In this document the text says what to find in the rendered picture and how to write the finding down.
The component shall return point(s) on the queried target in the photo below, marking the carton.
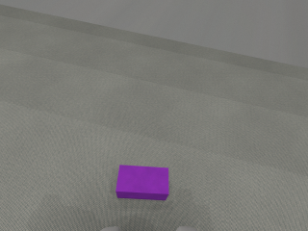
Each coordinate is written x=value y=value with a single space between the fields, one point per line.
x=138 y=182

